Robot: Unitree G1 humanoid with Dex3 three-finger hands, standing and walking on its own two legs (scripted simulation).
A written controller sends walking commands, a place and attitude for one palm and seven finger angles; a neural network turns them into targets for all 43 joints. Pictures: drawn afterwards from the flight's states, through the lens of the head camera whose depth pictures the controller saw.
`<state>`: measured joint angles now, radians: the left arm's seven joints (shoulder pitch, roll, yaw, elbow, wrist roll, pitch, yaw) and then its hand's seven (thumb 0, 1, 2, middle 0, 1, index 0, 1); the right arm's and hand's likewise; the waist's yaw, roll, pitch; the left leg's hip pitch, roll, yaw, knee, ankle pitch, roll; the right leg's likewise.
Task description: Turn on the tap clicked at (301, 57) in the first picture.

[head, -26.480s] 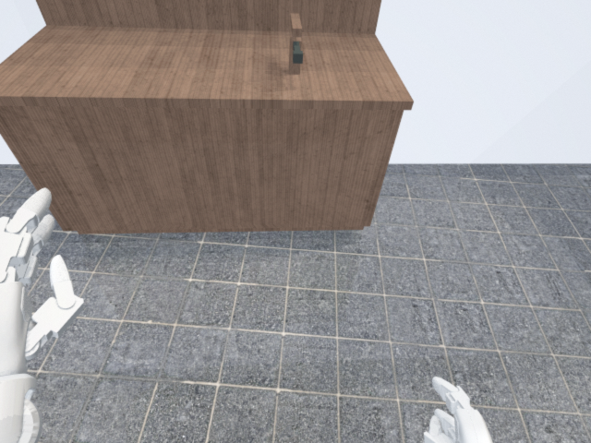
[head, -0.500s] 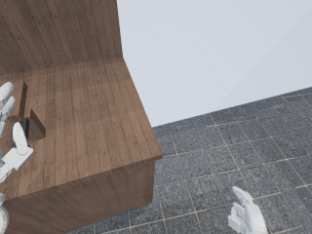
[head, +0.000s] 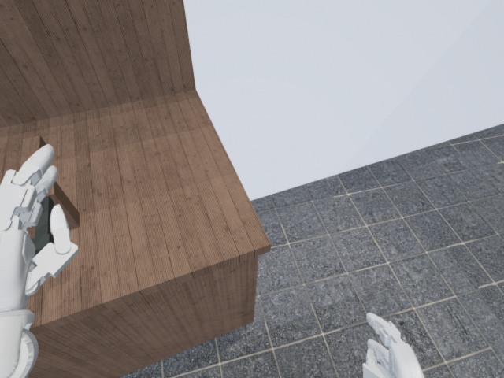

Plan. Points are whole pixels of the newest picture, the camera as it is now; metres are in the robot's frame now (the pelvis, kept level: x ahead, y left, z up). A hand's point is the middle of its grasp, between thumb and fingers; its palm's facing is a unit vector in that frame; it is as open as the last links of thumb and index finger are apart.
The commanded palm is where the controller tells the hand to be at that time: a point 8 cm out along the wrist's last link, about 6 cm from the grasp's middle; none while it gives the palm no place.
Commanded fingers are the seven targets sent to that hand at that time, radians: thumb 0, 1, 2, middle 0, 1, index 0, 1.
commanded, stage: come to a stop and stand still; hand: left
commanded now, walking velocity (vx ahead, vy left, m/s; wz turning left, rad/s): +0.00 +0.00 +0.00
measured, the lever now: (43, 247) +0.28 +0.35 +0.04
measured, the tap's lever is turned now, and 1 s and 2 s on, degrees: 0 0 0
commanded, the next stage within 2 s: look again from close up in 0.28 s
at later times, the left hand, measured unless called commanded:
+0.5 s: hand (47, 241) +0.23 +0.26 +0.16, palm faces +0.40 -0.86 -0.32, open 7.4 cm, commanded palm +0.17 +0.29 +0.18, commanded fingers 0.00 0.90 0.90 -0.20 -0.30 -0.20 -0.30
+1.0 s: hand (46, 253) +0.22 +0.25 +0.16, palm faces +0.39 -0.85 -0.36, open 7.4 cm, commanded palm +0.16 +0.28 +0.18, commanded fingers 0.00 0.90 0.90 -0.20 -0.30 -0.20 -0.30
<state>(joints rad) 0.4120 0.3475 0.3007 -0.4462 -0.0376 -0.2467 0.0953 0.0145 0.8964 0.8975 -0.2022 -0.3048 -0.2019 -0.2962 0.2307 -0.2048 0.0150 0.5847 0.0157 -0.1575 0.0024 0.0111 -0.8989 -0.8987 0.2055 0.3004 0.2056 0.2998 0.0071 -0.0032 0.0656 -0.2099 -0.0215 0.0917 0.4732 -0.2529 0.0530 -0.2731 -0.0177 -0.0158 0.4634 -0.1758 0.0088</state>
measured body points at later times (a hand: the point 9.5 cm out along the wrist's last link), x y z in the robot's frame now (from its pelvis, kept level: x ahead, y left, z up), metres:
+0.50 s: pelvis +0.01 +0.01 +0.00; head +0.03 +0.04 +0.45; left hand +0.21 +0.30 +0.17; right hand +0.21 -0.20 -0.05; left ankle +0.00 +0.08 -0.74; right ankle +0.04 -0.12 -0.74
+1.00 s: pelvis +0.00 +0.00 +0.00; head +0.04 +0.03 +0.44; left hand +0.19 +0.29 +0.18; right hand +0.19 -0.21 -0.07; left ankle +0.00 +0.08 -0.74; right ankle +0.05 -0.13 -0.74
